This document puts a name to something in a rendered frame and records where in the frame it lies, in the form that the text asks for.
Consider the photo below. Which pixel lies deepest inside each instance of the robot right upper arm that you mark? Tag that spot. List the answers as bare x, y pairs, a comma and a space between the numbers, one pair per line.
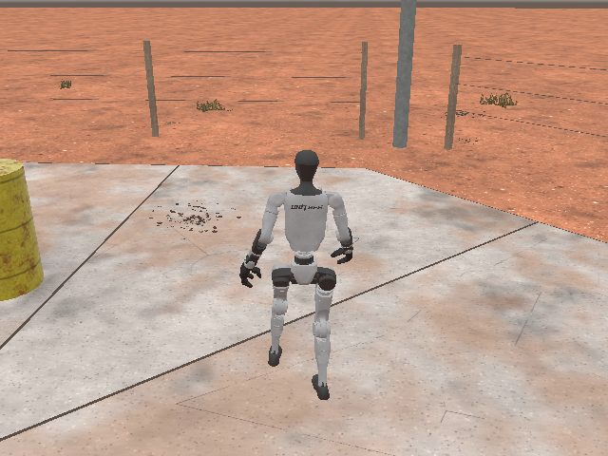
339, 214

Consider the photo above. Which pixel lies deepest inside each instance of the left robot hand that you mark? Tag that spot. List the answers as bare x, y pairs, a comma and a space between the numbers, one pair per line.
245, 272

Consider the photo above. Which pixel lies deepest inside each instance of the left robot foot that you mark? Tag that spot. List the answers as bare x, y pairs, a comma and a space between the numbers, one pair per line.
273, 357

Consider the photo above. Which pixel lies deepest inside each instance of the right robot hand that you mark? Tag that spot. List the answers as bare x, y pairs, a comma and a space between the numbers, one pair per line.
339, 252

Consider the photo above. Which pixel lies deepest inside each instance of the right robot forearm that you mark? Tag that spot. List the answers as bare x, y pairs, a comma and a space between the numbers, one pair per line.
347, 244

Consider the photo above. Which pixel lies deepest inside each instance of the robot head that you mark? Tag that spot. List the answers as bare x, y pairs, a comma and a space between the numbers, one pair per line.
306, 162

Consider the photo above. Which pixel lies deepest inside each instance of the left robot forearm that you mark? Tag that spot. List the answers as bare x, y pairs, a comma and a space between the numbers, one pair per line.
255, 252

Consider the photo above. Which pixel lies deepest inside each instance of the robot left upper arm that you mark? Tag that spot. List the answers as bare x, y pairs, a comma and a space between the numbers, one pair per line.
270, 215

